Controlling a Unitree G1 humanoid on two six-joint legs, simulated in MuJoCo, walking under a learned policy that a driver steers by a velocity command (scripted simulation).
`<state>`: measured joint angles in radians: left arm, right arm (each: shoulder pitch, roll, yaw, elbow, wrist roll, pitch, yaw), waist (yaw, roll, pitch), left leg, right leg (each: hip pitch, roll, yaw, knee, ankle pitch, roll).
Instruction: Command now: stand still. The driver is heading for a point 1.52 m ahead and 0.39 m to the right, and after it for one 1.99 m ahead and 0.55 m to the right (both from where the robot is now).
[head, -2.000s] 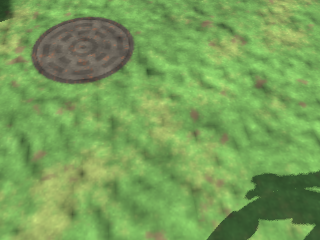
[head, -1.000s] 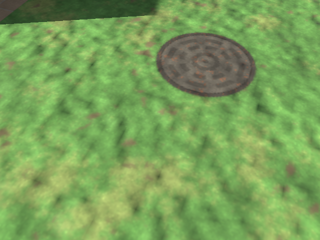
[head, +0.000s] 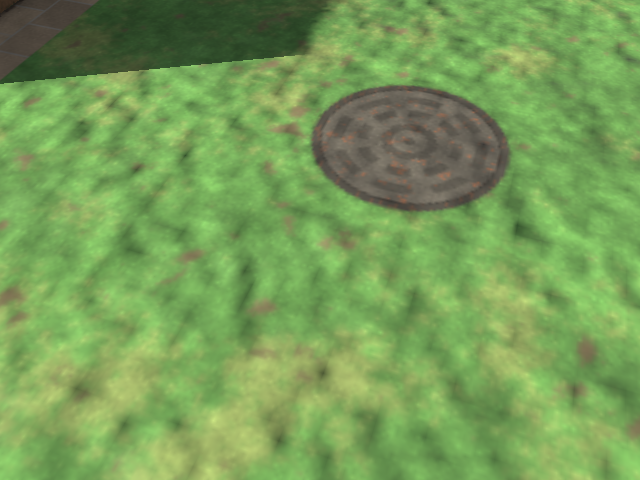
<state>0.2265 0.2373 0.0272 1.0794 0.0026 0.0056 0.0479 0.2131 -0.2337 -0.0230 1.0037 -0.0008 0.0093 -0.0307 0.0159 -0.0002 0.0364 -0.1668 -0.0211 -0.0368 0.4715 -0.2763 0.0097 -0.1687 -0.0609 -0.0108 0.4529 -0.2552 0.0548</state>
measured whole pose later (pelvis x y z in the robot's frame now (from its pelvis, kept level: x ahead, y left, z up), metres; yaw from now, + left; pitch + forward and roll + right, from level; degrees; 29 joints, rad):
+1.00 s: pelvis +0.28 +0.00 -0.02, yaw -1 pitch +1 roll +1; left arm 0.47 0.22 0.03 1.06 -0.02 -0.08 0.01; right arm -0.02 -0.24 -0.05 0.88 0.02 -0.10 0.04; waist 0.04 -0.01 0.05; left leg -0.47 -0.03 0.07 0.59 -0.15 0.08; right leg -0.09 -0.01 0.05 0.99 -0.48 -0.02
